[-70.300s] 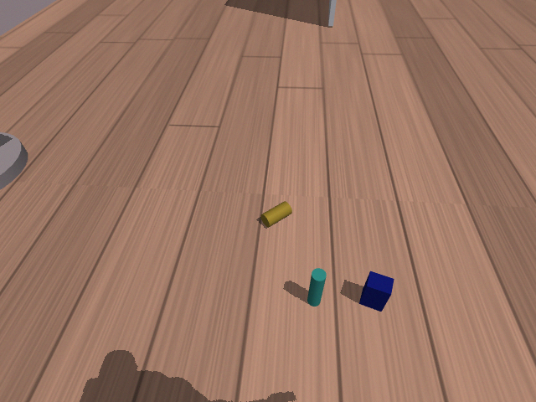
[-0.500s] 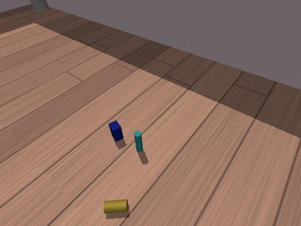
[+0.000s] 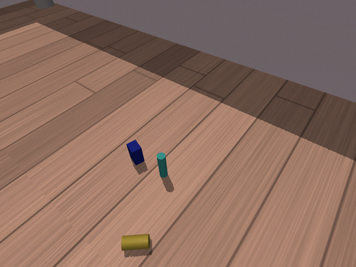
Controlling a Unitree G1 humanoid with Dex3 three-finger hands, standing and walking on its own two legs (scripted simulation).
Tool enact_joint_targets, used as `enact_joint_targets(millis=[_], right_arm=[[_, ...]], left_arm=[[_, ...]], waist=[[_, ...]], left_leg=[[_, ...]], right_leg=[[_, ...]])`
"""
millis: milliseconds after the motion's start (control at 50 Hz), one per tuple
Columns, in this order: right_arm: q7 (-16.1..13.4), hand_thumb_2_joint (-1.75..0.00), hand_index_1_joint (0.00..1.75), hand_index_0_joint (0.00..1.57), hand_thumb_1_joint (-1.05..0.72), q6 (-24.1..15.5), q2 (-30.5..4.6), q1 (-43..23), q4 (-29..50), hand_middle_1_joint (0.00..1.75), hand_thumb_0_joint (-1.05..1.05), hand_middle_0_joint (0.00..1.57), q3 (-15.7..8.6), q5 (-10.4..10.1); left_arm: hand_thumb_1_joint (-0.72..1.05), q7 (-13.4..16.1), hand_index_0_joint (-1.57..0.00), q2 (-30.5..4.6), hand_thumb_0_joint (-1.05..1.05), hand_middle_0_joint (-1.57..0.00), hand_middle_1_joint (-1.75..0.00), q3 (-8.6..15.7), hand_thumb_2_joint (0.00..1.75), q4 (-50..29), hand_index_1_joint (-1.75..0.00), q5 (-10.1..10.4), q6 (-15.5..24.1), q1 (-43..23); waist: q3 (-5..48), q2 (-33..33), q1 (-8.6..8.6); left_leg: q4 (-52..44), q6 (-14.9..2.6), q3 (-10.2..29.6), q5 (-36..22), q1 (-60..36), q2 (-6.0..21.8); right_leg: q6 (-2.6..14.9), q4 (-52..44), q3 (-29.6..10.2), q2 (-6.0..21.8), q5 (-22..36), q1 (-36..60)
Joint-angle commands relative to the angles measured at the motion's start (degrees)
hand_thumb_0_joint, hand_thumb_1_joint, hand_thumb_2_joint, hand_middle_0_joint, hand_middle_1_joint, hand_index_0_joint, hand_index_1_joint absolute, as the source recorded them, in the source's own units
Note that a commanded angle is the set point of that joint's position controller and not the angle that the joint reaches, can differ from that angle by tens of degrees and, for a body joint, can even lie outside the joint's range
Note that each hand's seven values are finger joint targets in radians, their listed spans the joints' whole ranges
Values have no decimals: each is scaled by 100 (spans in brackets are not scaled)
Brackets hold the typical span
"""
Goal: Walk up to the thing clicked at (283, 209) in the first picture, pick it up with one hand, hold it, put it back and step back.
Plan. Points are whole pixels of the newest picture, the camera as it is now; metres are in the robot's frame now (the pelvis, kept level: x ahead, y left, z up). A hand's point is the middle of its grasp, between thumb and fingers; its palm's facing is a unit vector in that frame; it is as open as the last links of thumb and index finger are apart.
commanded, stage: stand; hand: left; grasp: from above
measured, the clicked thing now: (135, 242) +0.41 +0.27 -0.75
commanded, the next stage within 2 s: step back in 0.30 s
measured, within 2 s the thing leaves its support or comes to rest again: neither
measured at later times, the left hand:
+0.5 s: hand out of the picture +0.08 +0.27 -0.16, palm faces +0.01 -0.93 -0.38, open 7.4 cm
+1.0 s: hand out of the picture +0.02 +0.30 -0.18, palm faces -0.13 -0.92 -0.37, open 7.4 cm
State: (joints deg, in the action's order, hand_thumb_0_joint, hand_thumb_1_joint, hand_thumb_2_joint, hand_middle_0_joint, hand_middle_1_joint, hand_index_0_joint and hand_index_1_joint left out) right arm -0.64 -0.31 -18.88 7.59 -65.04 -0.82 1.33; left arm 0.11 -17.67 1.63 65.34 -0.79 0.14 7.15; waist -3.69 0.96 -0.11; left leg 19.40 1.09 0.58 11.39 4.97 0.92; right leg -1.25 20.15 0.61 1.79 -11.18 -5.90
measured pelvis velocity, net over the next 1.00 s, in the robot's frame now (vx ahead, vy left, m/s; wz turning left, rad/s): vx -0.11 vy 0.05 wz -0.11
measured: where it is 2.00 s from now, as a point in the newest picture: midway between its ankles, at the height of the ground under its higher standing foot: outside the picture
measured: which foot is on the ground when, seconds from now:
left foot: down 0.00-1.00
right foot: down 0.00-0.60, up 0.62-1.00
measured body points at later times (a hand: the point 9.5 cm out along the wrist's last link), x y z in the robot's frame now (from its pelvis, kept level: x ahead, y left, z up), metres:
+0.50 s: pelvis -0.03 +0.01 -0.01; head +0.02 +0.01 +0.43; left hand +0.08 +0.32 -0.14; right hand +0.07 -0.31 -0.14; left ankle -0.01 +0.13 -0.74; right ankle +0.00 -0.13 -0.75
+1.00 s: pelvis -0.11 +0.05 -0.03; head -0.04 +0.05 +0.42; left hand +0.03 +0.34 -0.15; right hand -0.05 -0.27 -0.14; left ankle -0.05 +0.13 -0.75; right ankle -0.14 -0.09 -0.73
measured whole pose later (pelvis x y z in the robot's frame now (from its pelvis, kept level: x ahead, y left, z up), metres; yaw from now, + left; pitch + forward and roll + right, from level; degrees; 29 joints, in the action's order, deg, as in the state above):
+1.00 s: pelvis -0.11 +0.05 -0.03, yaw -6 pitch -2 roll +0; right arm -1.1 1.4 -20.5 7.9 -49.5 -2.7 1.5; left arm 0.2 -22.0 4.3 49.7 -1.1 -3.3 7.4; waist -11.4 -1.3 -1.1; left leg 38.1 -3.3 -5.3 16.1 19.9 0.7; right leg 0.1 45.1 -4.7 -1.7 -26.2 -16.8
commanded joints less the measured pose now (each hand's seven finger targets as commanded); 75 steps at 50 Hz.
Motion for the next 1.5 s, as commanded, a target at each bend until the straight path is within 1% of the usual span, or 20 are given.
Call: enact_joint_targets(millis=[0,260,340,400,480,540,580,600,680,900,1000,1020,1060,1160,1220,1280,1340,1380,1400,1480], right_arm=[[-46,-90,30,20,-90,-138,-1117,-158,368,30,0,20,-173,-37],[-31,-90,30,20,-90,-129,-1163,-235,359,30,0,20,-151,-47],[18,-90,30,20,-90,59,-1400,-237,633,30,0,20,-306,-175],[35,-90,30,20,-90,149,-1344,-226,818,30,0,20,-362,-164],[97,-90,30,20,-90,292,-1245,289,979,30,0,20,-464,-107],[105,-90,30,20,-90,212,-1281,630,998,30,0,20,-500,-107],[65,-90,30,20,-90,100,-1964,377,1117,30,0,20,-656,77],[38,-90,30,20,-90,55,-2130,445,1191,30,0,20,-685,72],[-125,-90,30,20,-90,29,-1728,-335,1552,30,0,20,-592,84],[-149,-90,30,20,-90,49,-1733,368,1863,30,0,20,-624,-6],[-89,-90,30,20,-90,120,-1768,-59,2007,30,0,20,-597,-72],[-73,-90,30,20,-90,128,-1619,-75,2030,30,0,20,-543,-104],[-120,-90,30,20,-90,190,-1396,-318,2033,30,0,20,-552,-141],[-128,-90,30,20,-90,123,-1445,501,1760,30,0,20,-446,-191],[-132,-90,30,20,-90,90,-1379,296,1895,30,0,20,-400,-158],[-124,-90,30,20,-90,54,-1333,555,1871,30,0,20,-422,-88],[-90,-90,30,20,-90,-21,-1469,789,1751,30,0,20,-564,44],[-20,-90,30,20,-90,-17,-2502,503,1967,30,0,20,-766,91],[-46,-90,30,20,-90,-40,-2426,362,1967,30,0,20,-777,115],[-152,-90,30,20,-90,-79,-1717,-34,2060,30,0,20,-573,58]], left_arm=[[90,96,-20,-1205,0,-20,-30,189,90,-378,-30,11,139,-236],[90,73,-20,-1284,0,-20,-30,167,90,-395,-30,29,134,-314],[90,145,-20,-1708,0,-20,-30,451,90,-776,-30,130,48,-258],[90,142,-20,-1822,0,-20,-30,483,90,-1050,-30,83,-16,-414],[90,162,-20,-2003,0,-20,-30,520,90,-1485,-30,-78,-96,-899],[90,172,-20,-1818,0,-20,-30,445,90,-1701,-30,-66,-143,-1080],[90,178,-20,-1315,0,-20,-30,370,90,-1806,-30,41,-236,-785],[90,230,-20,-1378,0,-20,-30,390,90,-1792,-30,8,-277,-631],[90,265,-20,-1476,0,-20,-30,391,90,-1649,-30,58,-290,-114],[90,119,-20,-1403,0,-20,-30,531,90,-2071,-30,-24,-191,96],[90,75,-20,-1392,0,-20,-30,588,90,-1790,-30,-103,-145,794],[90,75,-20,-1616,0,-20,-30,657,90,-1823,-30,-151,-118,860],[90,41,-20,-2313,0,-20,-30,796,90,-2151,-30,-146,-111,251],[90,155,-20,-1679,0,-20,-30,653,90,-2494,-30,-124,-87,-451],[90,155,-20,-1557,0,-20,-30,616,90,-2490,-30,-150,-120,116],[90,155,-20,-1697,0,-20,-30,633,90,-2586,-30,-103,-181,56],[90,82,-20,-1576,0,-20,-30,530,90,-2667,-30,-23,-299,29],[90,142,-20,-1570,0,-20,-30,583,90,-2769,-30,-7,-299,-371],[90,191,-20,-1623,0,-20,-30,635,90,-2700,-30,-93,-314,-488],[90,139,-20,-1585,0,-20,-30,677,90,-2359,-30,9,-289,276]], waist=[[445,-105,11],[378,-131,24],[544,-330,-36],[839,-560,-30],[572,-1384,-199],[548,-1051,-351],[382,1094,-150],[547,697,-148],[555,676,159],[793,733,-214],[787,524,158],[751,14,177],[100,-1706,293],[219,-958,-80],[473,-997,263],[714,-1290,155],[689,-564,-8],[464,1341,-299],[252,962,-308],[327,468,187]], left_leg=[[-276,-220,409,-1069,9,612],[-352,-182,414,-996,76,629],[884,-364,238,-1958,359,455],[1714,-332,32,-1139,432,80],[3058,-406,159,1784,635,-277],[1490,-394,122,197,717,-60],[129,-834,2103,-2628,286,1400],[392,-1206,2155,-3812,236,1745],[672,-1340,1466,-3403,86,1429],[989,-1380,1183,-2720,-407,1384],[1132,-980,1060,-1246,952,1316],[1445,-688,861,-603,1539,1015],[3998,-113,171,2404,1952,-624],[4866,-4,717,1742,2048,-711],[3653,42,410,1972,2290,-596],[1998,-56,205,1705,1799,-212],[340,-252,406,-233,504,5],[-159,-1542,2960,-1523,1057,2150],[-184,-1786,3104,-1385,1490,2294],[571,-1368,1440,-2364,638,1391]], right_leg=[[191,-272,-418,557,1087,118],[204,-319,-429,563,1026,169],[521,390,-551,623,2373,-141],[953,325,-980,1061,2309,-444],[1558,263,-1445,1780,1800,-1425],[979,1187,-877,1139,1493,-1150],[378,3061,-303,-562,-1326,-2141],[339,3789,-884,-754,-2505,-2186],[278,4972,-1324,-728,-1951,-2538],[85,2719,-487,-403,-1630,-1802],[397,898,-222,-286,-272,-354],[595,689,-978,180,-33,-126],[2009,-355,-3206,2003,306,-1458],[1416,449,-1404,1054,1910,-936],[1437,708,-1375,1049,2212,114],[1349,1057,-1459,1196,2356,336],[737,1651,-1018,646,976,-886],[227,3630,-523,-666,-2556,-2001],[253,4550,-1181,-702,-2603,-1904],[200,5356,-1253,-760,-1761,-2405]])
